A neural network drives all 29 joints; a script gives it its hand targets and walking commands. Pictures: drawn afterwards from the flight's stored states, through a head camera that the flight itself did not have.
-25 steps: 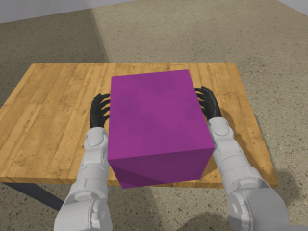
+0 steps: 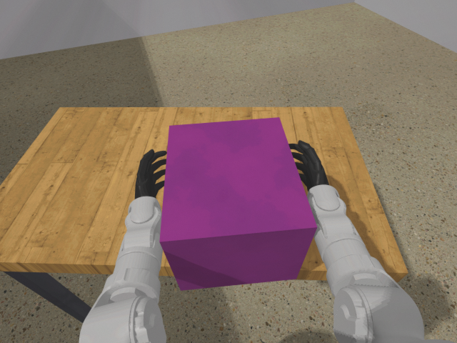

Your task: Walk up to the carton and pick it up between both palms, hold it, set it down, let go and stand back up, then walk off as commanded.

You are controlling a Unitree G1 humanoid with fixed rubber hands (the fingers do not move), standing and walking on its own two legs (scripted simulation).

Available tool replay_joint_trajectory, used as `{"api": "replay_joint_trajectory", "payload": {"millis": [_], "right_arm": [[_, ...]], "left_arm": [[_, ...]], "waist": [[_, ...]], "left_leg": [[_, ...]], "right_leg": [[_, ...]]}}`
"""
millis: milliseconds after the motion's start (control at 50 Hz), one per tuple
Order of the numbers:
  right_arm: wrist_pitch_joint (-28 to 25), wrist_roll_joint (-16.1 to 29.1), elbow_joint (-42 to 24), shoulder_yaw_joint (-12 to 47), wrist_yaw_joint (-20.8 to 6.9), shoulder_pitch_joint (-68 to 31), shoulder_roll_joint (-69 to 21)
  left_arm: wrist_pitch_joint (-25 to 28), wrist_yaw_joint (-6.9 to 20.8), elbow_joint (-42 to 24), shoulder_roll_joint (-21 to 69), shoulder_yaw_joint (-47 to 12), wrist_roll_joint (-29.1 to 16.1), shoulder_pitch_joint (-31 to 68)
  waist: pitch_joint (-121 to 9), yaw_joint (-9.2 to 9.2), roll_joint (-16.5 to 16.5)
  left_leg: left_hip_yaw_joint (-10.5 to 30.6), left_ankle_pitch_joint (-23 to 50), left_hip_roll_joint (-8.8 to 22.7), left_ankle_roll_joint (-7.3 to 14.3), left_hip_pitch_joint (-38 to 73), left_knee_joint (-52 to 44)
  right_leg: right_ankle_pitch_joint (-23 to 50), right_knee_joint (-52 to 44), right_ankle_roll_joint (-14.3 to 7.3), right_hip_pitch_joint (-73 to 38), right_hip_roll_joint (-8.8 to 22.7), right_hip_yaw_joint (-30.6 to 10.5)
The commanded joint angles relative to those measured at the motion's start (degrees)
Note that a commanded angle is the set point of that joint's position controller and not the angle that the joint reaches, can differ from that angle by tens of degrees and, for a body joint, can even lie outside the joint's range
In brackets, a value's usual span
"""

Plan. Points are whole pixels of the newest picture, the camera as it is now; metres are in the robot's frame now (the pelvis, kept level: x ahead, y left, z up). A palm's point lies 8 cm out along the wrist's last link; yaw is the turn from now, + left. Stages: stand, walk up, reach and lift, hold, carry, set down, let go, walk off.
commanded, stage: reach and lift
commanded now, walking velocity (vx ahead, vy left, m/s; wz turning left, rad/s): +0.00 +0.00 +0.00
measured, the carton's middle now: (231, 201) +0.37 +0.02 +0.04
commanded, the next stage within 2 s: none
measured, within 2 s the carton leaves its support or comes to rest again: leaves its support in 0.46 s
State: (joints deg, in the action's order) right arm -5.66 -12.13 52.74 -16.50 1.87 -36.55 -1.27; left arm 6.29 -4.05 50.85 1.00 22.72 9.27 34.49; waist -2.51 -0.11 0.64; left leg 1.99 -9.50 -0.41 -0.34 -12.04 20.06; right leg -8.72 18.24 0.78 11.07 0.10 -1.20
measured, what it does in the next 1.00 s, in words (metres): stands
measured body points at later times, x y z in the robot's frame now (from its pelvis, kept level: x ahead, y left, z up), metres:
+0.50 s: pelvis +0.00 +0.00 +0.00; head +0.02 +0.00 +0.45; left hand +0.40 +0.17 +0.07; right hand +0.40 -0.14 +0.07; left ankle +0.01 +0.12 -0.75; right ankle +0.01 -0.13 -0.75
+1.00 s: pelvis -0.01 +0.00 +0.00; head -0.01 +0.01 +0.45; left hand +0.40 +0.17 +0.10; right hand +0.39 -0.14 +0.09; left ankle +0.01 +0.12 -0.75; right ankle +0.01 -0.13 -0.75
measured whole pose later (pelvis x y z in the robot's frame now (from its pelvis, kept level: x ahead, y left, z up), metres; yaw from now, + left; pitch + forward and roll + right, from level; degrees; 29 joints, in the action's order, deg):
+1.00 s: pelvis -0.01 +0.00 +0.00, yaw +0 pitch +2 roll +0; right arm -3.6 -1.5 50.4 -13.5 4.5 -36.9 -0.3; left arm -0.5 -6.6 46.8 -1.3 15.5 8.9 37.3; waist -3.5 -0.1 -0.7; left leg 2.0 -8.9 -0.4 -0.3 -13.3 20.1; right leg -8.0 18.0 0.8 12.2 0.1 -1.2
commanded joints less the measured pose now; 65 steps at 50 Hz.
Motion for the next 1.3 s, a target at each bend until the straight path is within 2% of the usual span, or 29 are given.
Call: {"api": "replay_joint_trajectory", "payload": {"millis": [0, 60, 140, 220, 320, 340, 360, 440, 480, 500, 580, 600, 620, 660, 680, 720, 740, 820, 880, 920, 1000, 1040, 1080, 1100, 1140, 1180, 1200, 1260, 1280], "right_arm": [[-3.95, -0.54, -4.17, 12.53, -8.01, -33.36, -34.28], [-4.68, 0.25, -7.94, 12.9, -7.52, -35.83, -34.31], [-5.75, 0.78, -10.36, 17.14, -7.41, -37.77, -36.44], [-5.79, 1.42, -9.41, 20.28, -6.46, -33.2, -37.3], [-6.91, 2.57, -10.87, 22.61, -6.13, -34.15, -35.89], [-7.39, 3.22, -13.21, 25.28, -5.67, -35.39, -37.89], [-6.47, 2.84, -8.45, 23.91, -5.43, -33.71, -37.07], [-7.4, 2.0, -11.63, 23.29, -5.06, -37.31, -35.59], [-9.06, 1.63, -9.81, 24.59, -5.11, -36.27, -36.93], [-7.66, 1.4, -7.69, 23.92, -4.88, -36.34, -35.67], [-8.98, 1.92, -8.86, 23.22, -4.65, -38.15, -35.16], [-9.9, 3.08, -10.08, 26.8, -4.25, -36.16, -36.34], [-7.97, 1.59, -6.85, 24.21, -4.06, -33.98, -35.49], [-9.89, 2.94, -14.44, 26.97, -4.33, -38.67, -37.2], [-7.88, 2.19, -7.94, 24.87, -4.01, -37.67, -34.75], [-6.4, 2.31, -5.12, 23.5, -4.63, -34.57, -34.84], [-5.83, 3.87, -5.39, 25.61, -4.71, -33.96, -34.58], [-3.43, 4.49, -9.86, 24.83, -4.19, -39.51, -33.11], [-2.56, 9.6, -15.92, 30.61, -4.18, -43.31, -35.0], [-0.38, 10.57, -18.19, 32.76, -3.92, -42.37, -35.1], [2.15, 12.19, -18.44, 32.34, -3.29, -44.89, -35.17], [4.86, 14.88, -18.93, 34.19, -3.0, -41.28, -34.5], [7.11, 16.15, -17.48, 32.63, -2.35, -40.98, -33.33], [6.1, 17.12, -25.29, 35.07, -2.35, -43.2, -34.74], [8.13, 16.32, -23.9, 32.74, -1.44, -47.59, -31.46], [8.38, 17.41, -27.14, 35.26, -1.29, -47.5, -33.91], [10.13, 18.8, -26.54, 34.81, -1.09, -46.65, -33.82], [11.93, 21.11, -30.06, 36.7, -0.56, -48.41, -33.14], [13.11, 20.18, -25.38, 33.89, -0.54, -46.45, -32.7]], "left_arm": [[0.56, 7.19, -0.17, 29.52, -15.75, 5.32, 35.41], [1.24, 6.35, -5.51, 31.81, -20.09, 2.88, 39.37], [1.64, 6.02, -2.42, 33.76, -20.42, 3.97, 35.95], [3.33, 5.42, -4.68, 33.18, -21.1, 3.25, 34.67], [4.07, 5.05, -6.8, 35.55, -25.45, 1.9, 37.24], [4.75, 4.75, -9.47, 36.3, -26.83, 0.04, 37.94], [4.13, 4.97, -5.11, 35.02, -25.43, 1.91, 36.86], [4.76, 5.45, -3.39, 34.16, -23.57, 1.71, 39.74], [6.17, 5.17, -7.59, 35.52, -26.16, 0.56, 41.51], [5.09, 5.39, -2.42, 33.95, -23.25, 2.69, 40.08], [4.68, 5.48, -4.01, 34.27, -24.71, 2.13, 40.38], [5.69, 5.12, -9.89, 36.04, -27.96, 0.0, 41.11], [4.49, 5.76, -1.7, 33.76, -24.14, 2.17, 37.46], [5.73, 4.82, -12.37, 36.19, -28.05, 0.26, 41.69], [4.08, 5.64, -4.09, 34.68, -26.56, 1.73, 41.2], [2.85, 5.96, -4.59, 33.17, -22.56, 3.91, 40.52], [2.1, 5.38, -9.73, 35.18, -27.4, 1.29, 42.3], [-1.67, 5.41, -6.16, 34.07, -26.25, 1.12, 43.01], [-3.4, 4.39, -16.85, 38.5, -34.22, -4.63, 44.94], [-5.13, 4.37, -15.05, 37.36, -33.11, -4.93, 43.03], [-7.33, 4.57, -20.41, 36.98, -34.34, -6.05, 50.39], [-10.99, 4.58, -19.33, 37.48, -33.89, -4.83, 42.87], [-13.97, 5.69, -20.65, 35.2, -31.86, -4.26, 43.75], [-14.3, 5.71, -25.53, 38.61, -34.6, -5.6, 42.81], [-17.98, 6.52, -18.42, 37.06, -33.53, -5.61, 43.02], [-18.66, 7.32, -22.45, 36.65, -32.85, -5.7, 42.4], [-20.24, 7.76, -23.39, 37.1, -32.32, -5.63, 41.47], [-23.11, 7.4, -25.9, 37.86, -33.76, -5.49, 39.7], [-23.37, 7.66, -27.22, 36.21, -33.53, -4.57, 43.75]], "waist": [[-20.67, -4.75, -1.97], [-27.21, -2.62, -0.82], [-30.76, -4.87, -0.99], [-31.03, -4.48, -2.59], [-33.18, -4.07, -1.26], [-37.93, -4.6, -1.3], [-30.79, -3.56, -1.41], [-30.89, -4.17, -3.83], [-35.09, -3.54, -1.95], [-27.57, -4.34, -3.84], [-29.99, -3.64, -2.78], [-35.2, -3.73, -0.9], [-27.91, -3.24, -2.93], [-37.34, -4.32, 0.22], [-30.05, -1.69, -2.64], [-27.89, -4.0, -1.54], [-28.57, -3.13, -0.24], [-24.95, -3.28, -2.11], [-34.29, -2.57, 0.42], [-31.87, -2.95, -2.51], [-34.51, -2.27, -1.24], [-29.27, -1.95, -0.79], [-24.11, -1.49, -2.6], [-30.05, -0.84, -2.9], [-23.83, 0.21, -3.79], [-26.36, -1.54, -4.4], [-24.98, -0.32, -5.84], [-24.73, -1.39, -2.43], [-23.0, 0.55, -1.48]], "left_leg": [[-7.01, 11.41, 0.3, -2.21, 3.8, -3.3], [-5.78, 18.33, 0.57, -3.36, 7.22, -1.28], [-6.25, 21.15, 0.14, -3.6, 6.76, -0.17], [-5.53, 24.71, -0.11, -3.5, 6.34, 1.15], [-5.27, 27.26, 0.73, -4.44, 8.97, 1.58], [-5.47, 30.74, 0.27, -4.3, 8.33, 2.21], [-4.76, 26.5, 0.2, -4.04, 7.7, 1.65], [-4.68, 23.42, 0.21, -3.45, 5.9, 1.06], [-5.04, 25.46, -0.33, -3.6, 6.13, 1.21], [-4.59, 20.1, 0.09, -3.14, 4.72, 0.25], [-5.06, 21.7, 0.23, -3.24, 5.68, 0.66], [-4.82, 26.12, 0.19, -3.52, 7.91, 0.94], [-5.05, 21.22, 0.22, -3.23, 5.99, 0.62], [-4.61, 27.66, 0.42, -4.36, 9.36, 1.43], [-4.15, 23.0, 0.5, -3.55, 6.64, 1.63], [-5.52, 18.68, 0.48, -2.95, 7.25, 0.36], [-4.4, 21.59, 0.87, -3.58, 9.88, 0.09], [-4.69, 16.43, 0.24, -2.48, 7.97, -0.1], [-2.49, 24.66, 0.66, -3.86, 13.43, 1.25], [-2.98, 21.08, 0.37, -2.69, 9.94, 1.34], [-3.05, 19.22, -0.33, -3.15, 10.76, 1.6], [-1.95, 20.55, -0.21, -2.73, 11.69, 1.28], [-2.24, 18.3, -0.09, -2.49, 11.77, 0.58], [-2.13, 21.85, -0.52, -2.42, 14.51, 1.54], [-2.04, 16.7, -1.06, -2.1, 11.61, 0.79], [-3.06, 16.13, -2.05, -1.25, 8.86, 0.19], [-2.43, 17.19, -1.77, -1.11, 10.5, 0.23], [-1.72, 18.94, -1.64, -1.95, 10.79, 0.0], [-2.0, 16.57, -1.59, -2.46, 11.75, 0.08]], "right_leg": [[3.91, -2.54, 0.52, -8.2, -2.34, 3.73], [9.7, -2.05, -0.06, -7.58, -3.36, 4.49], [12.36, -1.82, 0.4, -7.62, -3.59, 4.33], [20.59, 0.12, 0.47, -11.45, -3.39, 3.16], [19.2, -0.98, 0.35, -9.71, -3.88, 3.9], [25.75, 0.48, 0.7, -12.22, -3.87, 3.91], [22.12, -0.57, 0.88, -10.61, -3.41, 3.37], [20.06, -1.05, 0.93, -11.79, -3.53, 3.46], [23.88, 0.06, 1.46, -13.33, -3.0, 3.58], [18.14, -0.95, 1.61, -11.07, -2.86, 3.05], [19.15, -1.43, 1.15, -10.7, -2.92, 3.62], [23.45, -0.82, 0.9, -12.28, -3.16, 3.76], [19.41, -2.11, 1.29, -10.55, -2.79, 2.82], [23.18, -0.95, 0.46, -11.31, -3.47, 4.15], [18.62, -1.79, 0.87, -8.89, -3.04, 3.6], [13.28, -2.8, 1.18, -8.33, -2.49, 3.21], [14.3, -2.71, 0.6, -7.73, -3.21, 4.15], [9.4, -4.57, 0.45, -6.12, -3.25, 3.56], [14.92, -2.71, 0.38, -6.87, -4.47, 4.8], [15.59, -2.77, 0.57, -8.58, -3.56, 2.78], [14.03, -2.64, 0.74, -8.37, -4.16, 3.65], [15.2, -3.14, 0.64, -8.94, -3.52, 2.78], [13.05, -3.94, 0.98, -9.34, -3.62, 2.94], [17.33, -2.92, 0.98, -10.46, -4.16, 2.63], [13.29, -4.57, 1.26, -9.57, -3.9, 2.99], [15.5, -3.59, 1.97, -12.91, -3.52, 1.9], [17.47, -3.03, 2.07, -13.73, -3.56, 1.94], [16.45, -3.69, 1.04, -13.65, -4.5, 2.0], [13.84, -3.45, 1.57, -12.54, -3.87, 2.29]]}}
